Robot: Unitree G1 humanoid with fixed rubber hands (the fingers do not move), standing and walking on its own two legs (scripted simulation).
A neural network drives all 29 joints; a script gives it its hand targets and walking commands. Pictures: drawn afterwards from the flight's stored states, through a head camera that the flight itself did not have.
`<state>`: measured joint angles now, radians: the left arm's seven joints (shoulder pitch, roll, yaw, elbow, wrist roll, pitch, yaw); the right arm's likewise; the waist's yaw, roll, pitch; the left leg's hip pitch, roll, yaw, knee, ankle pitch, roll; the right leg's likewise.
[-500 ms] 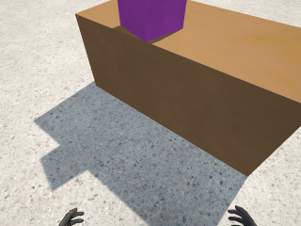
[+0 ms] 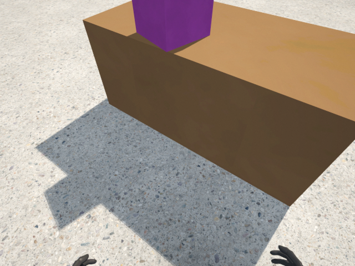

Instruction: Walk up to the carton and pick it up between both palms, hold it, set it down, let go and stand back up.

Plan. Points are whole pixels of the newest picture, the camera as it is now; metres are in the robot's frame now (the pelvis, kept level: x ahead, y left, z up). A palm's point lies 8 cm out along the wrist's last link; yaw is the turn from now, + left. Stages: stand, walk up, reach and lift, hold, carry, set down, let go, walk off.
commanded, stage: walk up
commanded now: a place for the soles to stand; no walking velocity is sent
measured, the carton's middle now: (172, 9) +1.27 +0.04 +0.06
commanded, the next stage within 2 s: none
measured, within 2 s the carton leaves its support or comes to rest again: neither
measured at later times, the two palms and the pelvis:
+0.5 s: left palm (87, 239) +0.19 +0.23 -0.07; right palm (309, 245) +0.19 -0.31 -0.11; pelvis +0.13 -0.03 +0.01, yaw -14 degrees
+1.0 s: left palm (118, 119) +0.60 +0.24 -0.08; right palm (260, 201) +0.30 -0.22 -0.10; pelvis +0.38 +0.05 +0.00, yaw -24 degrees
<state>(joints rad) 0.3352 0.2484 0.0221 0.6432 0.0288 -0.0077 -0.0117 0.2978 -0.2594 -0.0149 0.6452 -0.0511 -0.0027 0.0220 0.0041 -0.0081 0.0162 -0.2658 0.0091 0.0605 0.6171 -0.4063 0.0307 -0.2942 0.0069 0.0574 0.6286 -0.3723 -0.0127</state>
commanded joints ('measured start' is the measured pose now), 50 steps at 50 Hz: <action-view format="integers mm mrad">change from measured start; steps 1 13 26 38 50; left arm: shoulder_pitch -143 434 147 204 9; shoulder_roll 120 253 215 100 57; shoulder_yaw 70 138 86 43 58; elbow -152 -33 5 -115 -92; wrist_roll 15 31 22 13 -5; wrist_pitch -26 -55 -104 -39 -40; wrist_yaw -3 34 54 58 40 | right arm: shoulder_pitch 188 -110 -113 140 56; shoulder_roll -233 -78 -121 -357 -177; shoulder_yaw -107 -17 -48 -142 -56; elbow -33 -70 -110 -92 -34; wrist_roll -22 -22 2 15 -9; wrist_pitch -42 -5 20 -29 -14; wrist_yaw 11 42 81 8 12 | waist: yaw -177 157 22 -114 -70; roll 235 -328 -118 322 165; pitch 108 46 123 -165 55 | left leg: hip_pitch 322 -583 -446 301 -13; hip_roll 346 43 137 452 275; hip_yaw -431 56 -73 -812 -36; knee -379 633 298 -438 -253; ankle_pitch -518 -272 290 -355 265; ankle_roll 224 11 -70 219 189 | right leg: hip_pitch -577 367 128 -378 -133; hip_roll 7 -275 -214 -15 -42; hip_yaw -81 510 130 52 -114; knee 204 -284 -394 770 170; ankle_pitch -138 -484 40 -208 98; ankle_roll -7 -130 -187 -15 -11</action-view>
